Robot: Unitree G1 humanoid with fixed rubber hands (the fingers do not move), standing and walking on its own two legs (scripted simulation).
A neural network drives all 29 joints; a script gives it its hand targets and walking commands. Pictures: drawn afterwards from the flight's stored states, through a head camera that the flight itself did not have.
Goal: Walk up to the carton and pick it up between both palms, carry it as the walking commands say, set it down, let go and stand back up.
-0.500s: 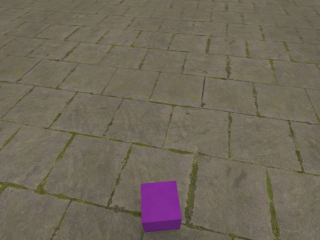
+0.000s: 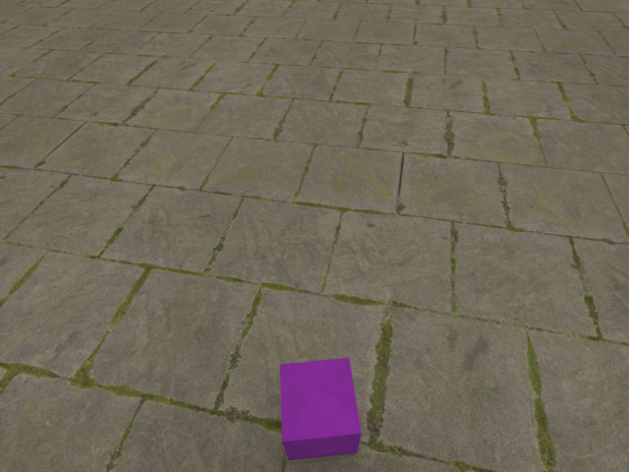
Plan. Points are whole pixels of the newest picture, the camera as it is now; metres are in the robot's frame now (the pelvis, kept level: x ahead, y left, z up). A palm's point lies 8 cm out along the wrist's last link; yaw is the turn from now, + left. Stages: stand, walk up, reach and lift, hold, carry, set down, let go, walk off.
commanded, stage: stand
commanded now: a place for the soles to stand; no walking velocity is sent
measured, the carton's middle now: (318, 409) +0.42 +0.03 -0.68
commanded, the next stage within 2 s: reach and lift in 0.08 s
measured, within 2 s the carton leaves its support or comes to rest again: neither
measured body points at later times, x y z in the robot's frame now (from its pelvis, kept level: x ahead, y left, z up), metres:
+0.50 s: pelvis -0.02 +0.00 -0.03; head +0.11 +0.00 +0.40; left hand +0.18 +0.28 -0.14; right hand +0.17 -0.26 -0.15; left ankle -0.06 +0.13 -0.74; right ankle +0.05 -0.10 -0.74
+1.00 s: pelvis -0.10 +0.01 -0.09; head +0.12 +0.01 +0.31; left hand +0.29 +0.26 -0.19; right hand +0.28 -0.22 -0.20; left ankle -0.07 +0.13 -0.74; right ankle +0.05 -0.10 -0.74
